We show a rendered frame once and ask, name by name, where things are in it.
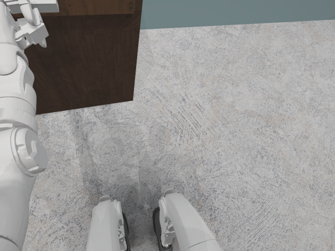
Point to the robot right thigh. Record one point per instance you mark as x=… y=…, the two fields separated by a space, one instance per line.
x=191 y=231

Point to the handle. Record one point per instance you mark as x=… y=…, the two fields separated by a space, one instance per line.
x=45 y=6

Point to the robot left hand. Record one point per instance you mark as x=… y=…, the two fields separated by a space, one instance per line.
x=30 y=27

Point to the robot left thigh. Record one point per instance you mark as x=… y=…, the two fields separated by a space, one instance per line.
x=106 y=220

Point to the cabinet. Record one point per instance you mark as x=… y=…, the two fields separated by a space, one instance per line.
x=90 y=60

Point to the drawer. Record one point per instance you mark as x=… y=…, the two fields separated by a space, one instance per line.
x=91 y=7

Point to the robot left upper arm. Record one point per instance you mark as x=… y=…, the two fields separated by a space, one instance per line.
x=22 y=158

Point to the robot thigh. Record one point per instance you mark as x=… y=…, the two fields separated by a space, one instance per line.
x=106 y=220
x=191 y=231

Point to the robot left forearm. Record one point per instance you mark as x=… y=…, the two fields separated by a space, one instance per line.
x=17 y=97

